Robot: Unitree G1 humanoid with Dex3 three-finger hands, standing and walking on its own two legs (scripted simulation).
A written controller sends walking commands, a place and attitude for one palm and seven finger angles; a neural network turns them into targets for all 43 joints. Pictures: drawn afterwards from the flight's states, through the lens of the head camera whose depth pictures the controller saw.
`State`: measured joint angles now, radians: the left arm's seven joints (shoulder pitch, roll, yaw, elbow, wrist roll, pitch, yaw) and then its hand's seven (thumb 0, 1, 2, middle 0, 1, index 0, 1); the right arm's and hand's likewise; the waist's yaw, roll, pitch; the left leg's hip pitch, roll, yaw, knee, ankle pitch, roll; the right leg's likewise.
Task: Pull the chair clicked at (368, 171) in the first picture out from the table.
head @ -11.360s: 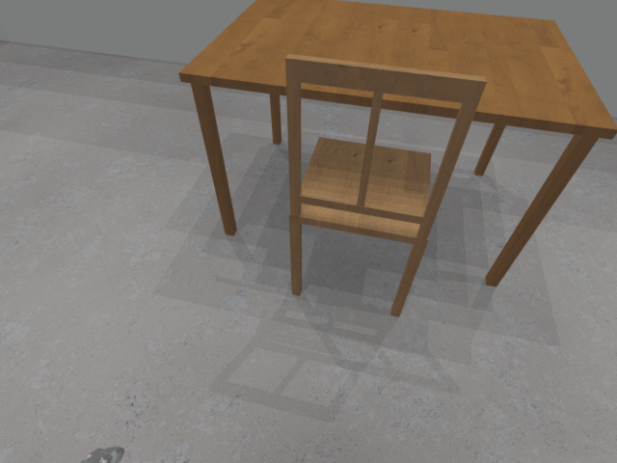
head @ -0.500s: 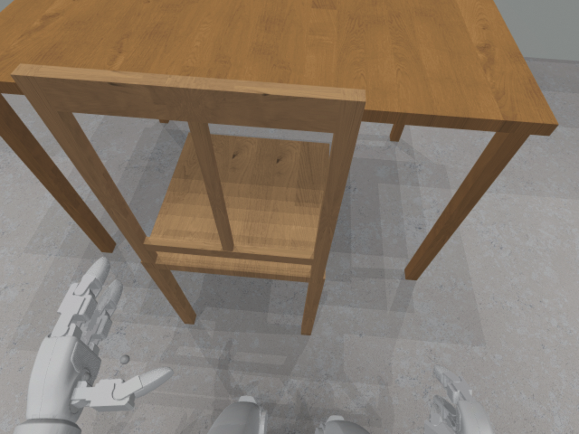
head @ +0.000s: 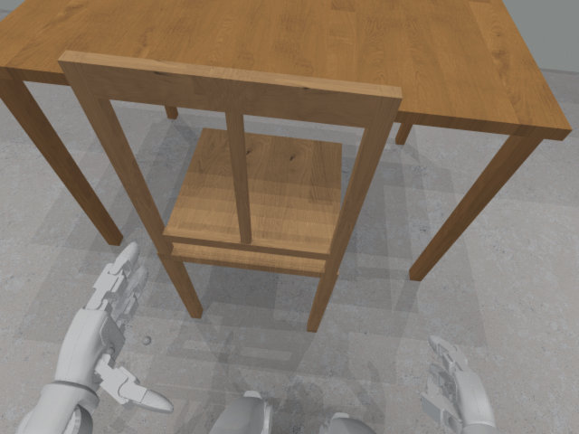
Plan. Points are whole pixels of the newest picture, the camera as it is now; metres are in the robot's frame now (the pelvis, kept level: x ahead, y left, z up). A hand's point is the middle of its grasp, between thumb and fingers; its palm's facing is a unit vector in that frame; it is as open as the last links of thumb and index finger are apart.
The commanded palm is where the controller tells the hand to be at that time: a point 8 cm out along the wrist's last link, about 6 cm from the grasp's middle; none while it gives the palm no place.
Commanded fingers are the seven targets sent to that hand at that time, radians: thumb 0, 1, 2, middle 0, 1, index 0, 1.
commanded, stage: raise the hand toward the chair's back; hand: left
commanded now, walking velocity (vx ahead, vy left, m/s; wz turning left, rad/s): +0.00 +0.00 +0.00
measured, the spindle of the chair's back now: (241, 189) +0.49 +0.12 +0.00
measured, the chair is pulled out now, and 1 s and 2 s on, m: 0.00 0.00 0.00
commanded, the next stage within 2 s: aim the fingers beside a spindle in 0.66 s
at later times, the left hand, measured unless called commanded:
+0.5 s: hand (126, 324) +0.24 +0.21 +0.05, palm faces -0.01 -1.00 -0.06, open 16.9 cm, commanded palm +0.21 +0.27 +0.05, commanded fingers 0.00 -0.50 0.30 -0.06 -0.08 -0.06 -0.08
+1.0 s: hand (165, 315) +0.26 +0.18 +0.03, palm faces -0.08 -1.00 -0.01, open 16.9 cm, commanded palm +0.24 +0.24 +0.04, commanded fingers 0.00 -0.50 0.30 -0.06 -0.08 -0.06 -0.08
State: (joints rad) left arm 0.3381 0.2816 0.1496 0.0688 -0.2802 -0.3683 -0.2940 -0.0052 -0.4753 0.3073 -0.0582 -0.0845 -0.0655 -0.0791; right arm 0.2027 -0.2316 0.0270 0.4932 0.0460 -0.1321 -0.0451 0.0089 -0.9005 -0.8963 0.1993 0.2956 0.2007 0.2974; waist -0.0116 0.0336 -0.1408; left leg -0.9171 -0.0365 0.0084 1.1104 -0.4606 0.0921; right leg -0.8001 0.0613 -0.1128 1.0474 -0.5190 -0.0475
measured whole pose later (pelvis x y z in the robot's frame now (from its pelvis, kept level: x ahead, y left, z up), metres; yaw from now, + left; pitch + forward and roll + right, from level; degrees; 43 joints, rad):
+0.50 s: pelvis -0.01 +0.01 +0.00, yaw +0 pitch +15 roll -4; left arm 0.29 0.30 0.20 0.10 -0.29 -0.44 -0.27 -0.01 -0.50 0.30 -0.06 -0.08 -0.07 -0.08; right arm 0.26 -0.26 0.02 0.53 0.04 -0.15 -0.03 0.01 -0.90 -0.90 0.20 0.30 0.20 0.30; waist -0.03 0.03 -0.13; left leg -0.90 -0.05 0.02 1.08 -0.44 0.10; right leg -0.78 0.05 -0.10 1.02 -0.50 -0.04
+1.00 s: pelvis +0.01 -0.01 +0.00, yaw +0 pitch +16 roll -4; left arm 0.24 0.27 0.14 0.12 -0.28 -0.39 -0.30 -0.01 -0.50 0.30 -0.06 -0.08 -0.06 -0.08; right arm 0.23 -0.26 0.02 0.52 0.04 -0.15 -0.03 0.01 -0.90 -0.90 0.20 0.30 0.20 0.30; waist -0.02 0.04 -0.14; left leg -0.92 -0.04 0.01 1.11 -0.47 0.08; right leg -0.81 0.06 -0.11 1.05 -0.53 -0.05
